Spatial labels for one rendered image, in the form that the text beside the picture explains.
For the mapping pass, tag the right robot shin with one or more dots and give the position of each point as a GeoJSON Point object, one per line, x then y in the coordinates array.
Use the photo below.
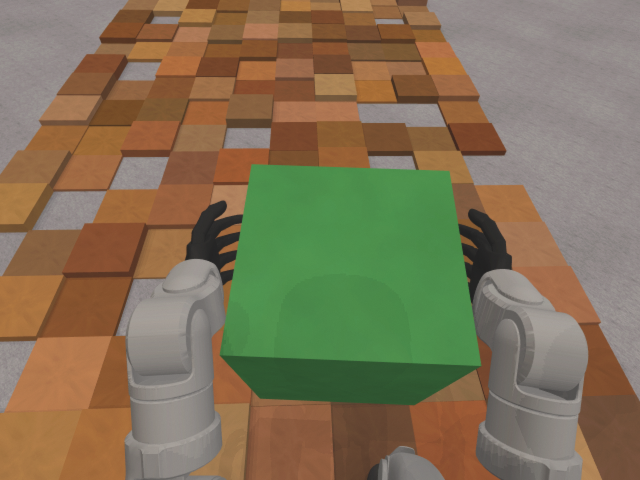
{"type": "Point", "coordinates": [403, 449]}

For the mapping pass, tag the robot right forearm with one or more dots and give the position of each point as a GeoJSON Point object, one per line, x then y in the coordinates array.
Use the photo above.
{"type": "Point", "coordinates": [538, 363]}

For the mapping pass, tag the robot left hand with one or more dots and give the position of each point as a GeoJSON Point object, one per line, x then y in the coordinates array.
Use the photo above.
{"type": "Point", "coordinates": [204, 244]}

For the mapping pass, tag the carton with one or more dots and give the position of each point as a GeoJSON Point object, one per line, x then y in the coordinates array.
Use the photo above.
{"type": "Point", "coordinates": [349, 285]}

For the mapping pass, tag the robot right hand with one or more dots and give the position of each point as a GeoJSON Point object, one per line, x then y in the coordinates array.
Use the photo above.
{"type": "Point", "coordinates": [491, 253]}

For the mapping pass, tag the right robot thigh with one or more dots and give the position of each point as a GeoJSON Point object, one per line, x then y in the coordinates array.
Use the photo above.
{"type": "Point", "coordinates": [406, 466]}

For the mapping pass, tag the robot left forearm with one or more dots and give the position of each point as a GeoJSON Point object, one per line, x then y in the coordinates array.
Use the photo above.
{"type": "Point", "coordinates": [175, 428]}

